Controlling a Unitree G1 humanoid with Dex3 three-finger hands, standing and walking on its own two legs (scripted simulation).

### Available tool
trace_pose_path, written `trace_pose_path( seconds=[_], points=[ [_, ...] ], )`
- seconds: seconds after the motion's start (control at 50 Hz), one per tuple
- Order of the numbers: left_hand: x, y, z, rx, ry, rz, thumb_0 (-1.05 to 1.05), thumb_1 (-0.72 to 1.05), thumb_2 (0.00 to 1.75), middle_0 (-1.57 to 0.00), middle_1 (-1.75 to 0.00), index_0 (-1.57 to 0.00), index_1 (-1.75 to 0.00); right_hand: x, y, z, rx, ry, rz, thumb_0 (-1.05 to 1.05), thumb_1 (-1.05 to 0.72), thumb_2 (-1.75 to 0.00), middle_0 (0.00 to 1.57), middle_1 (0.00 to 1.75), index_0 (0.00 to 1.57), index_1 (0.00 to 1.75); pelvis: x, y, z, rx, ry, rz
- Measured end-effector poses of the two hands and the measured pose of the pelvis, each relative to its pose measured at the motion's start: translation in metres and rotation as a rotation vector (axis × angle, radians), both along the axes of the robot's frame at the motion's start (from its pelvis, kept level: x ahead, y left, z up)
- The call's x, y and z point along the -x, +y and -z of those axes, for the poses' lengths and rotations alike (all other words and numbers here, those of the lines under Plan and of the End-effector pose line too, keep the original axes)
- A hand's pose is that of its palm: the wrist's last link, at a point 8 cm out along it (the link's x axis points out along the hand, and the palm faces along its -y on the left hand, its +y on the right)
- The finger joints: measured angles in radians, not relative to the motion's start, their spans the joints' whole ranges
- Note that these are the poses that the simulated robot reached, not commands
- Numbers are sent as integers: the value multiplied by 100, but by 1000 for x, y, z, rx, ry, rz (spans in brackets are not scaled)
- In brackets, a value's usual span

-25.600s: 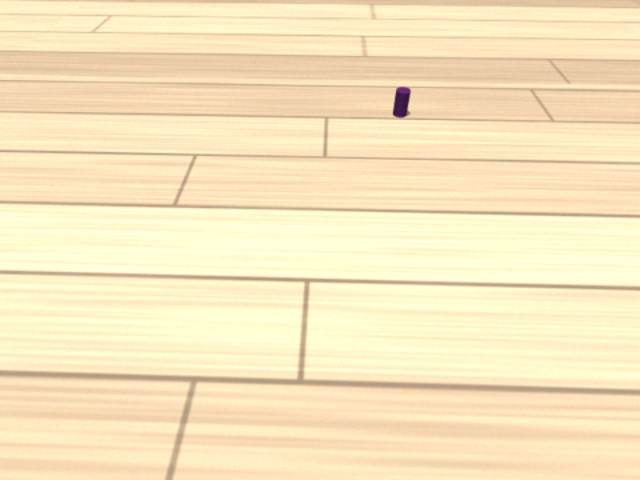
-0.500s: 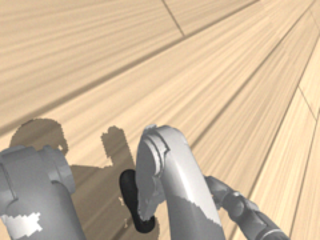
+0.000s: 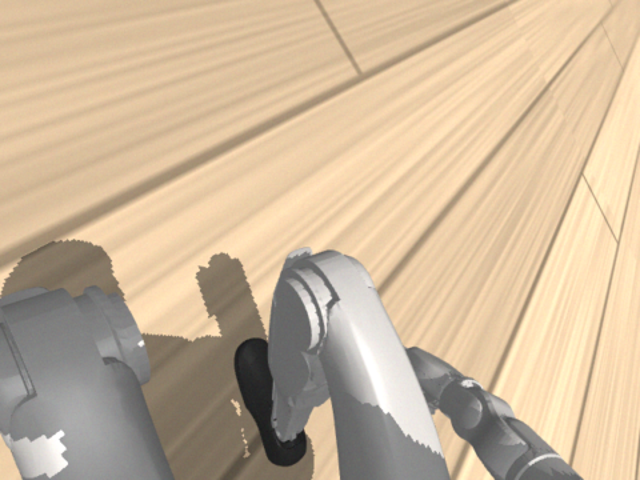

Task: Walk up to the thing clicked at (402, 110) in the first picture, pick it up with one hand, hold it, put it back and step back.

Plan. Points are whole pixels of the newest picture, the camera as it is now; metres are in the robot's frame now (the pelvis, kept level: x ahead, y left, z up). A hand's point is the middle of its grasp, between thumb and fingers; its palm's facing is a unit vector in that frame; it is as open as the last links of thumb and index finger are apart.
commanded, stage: open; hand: left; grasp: from the side
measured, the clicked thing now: out of the picture +0.40 +0.33 -0.20
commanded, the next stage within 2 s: withdraw in 0.16 s
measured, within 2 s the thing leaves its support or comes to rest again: neither
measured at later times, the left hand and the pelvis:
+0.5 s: hand out of the picture +0.39 +0.36 -0.16, palm faces +0.55 -0.83 +0.01, open 17.5 cm; pelvis +0.00 +0.00 +0.00, yaw +0 degrees
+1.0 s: hand out of the picture +0.30 +0.44 -0.04, palm faces +0.52 -0.80 -0.28, open 17.4 cm; pelvis +0.00 -0.01 +0.05, yaw +6 degrees
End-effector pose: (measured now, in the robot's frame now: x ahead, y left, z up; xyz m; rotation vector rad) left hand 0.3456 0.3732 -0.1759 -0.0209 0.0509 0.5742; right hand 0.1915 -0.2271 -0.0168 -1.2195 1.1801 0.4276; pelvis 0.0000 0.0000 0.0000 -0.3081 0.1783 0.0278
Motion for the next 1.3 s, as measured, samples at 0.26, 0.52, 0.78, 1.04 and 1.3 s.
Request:
trace_pose_path(
  seconds=[0.26, 0.52, 0.78, 1.04, 1.3],
  points=[
    [-1, -3, 3, 15, -5, 2, -1, -59, 18, -36, -25, -35, -26, 1, 4, -1, -1, 0, 0, 0, -93, -91, 21, 30, 21, 31, 1, 1, -1, 5, -4, 3],
    [2, 24, -22, -39, -66, -16, -1, -61, 7, -12, -6, -11, -6, 1, 3, -1, -11, -13, 34, 0, -91, -90, 21, 30, 21, 31, 0, 0, -3, 0, 11, -2],
    [46, 74, -102, -52, -48, 0, -1, -61, 4, -6, -3, -7, -2, -17, 3, 1, -158, -118, 186, 0, -89, -90, 21, 30, 21, 31, -5, -4, -21, -33, 136, -34],
    [95, 110, -178, -176, 359, -59, -1, -52, 8, -7, -5, -6, -5, -34, 7, -3, -335, -181, 415, 1, -91, -91, 21, 30, 21, 31, -5, -11, -63, -85, 281, -88],
    [146, 60, -277, -221, 657, -73, -1, -48, 10, -7, -7, -6, -7, -39, 8, -40, -451, -140, 587, 1, -90, -90, 20, 30, 21, 31, -13, -19, -145, -144, 408, -129]
  ],
)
